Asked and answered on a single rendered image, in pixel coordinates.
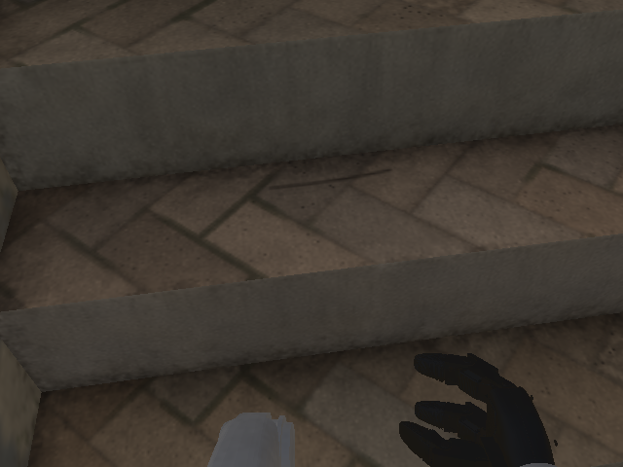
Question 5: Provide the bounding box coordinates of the left robot thigh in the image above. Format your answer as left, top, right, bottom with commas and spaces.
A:
207, 413, 295, 467

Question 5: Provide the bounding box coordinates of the right robot hand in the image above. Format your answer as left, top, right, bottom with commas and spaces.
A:
399, 353, 558, 467

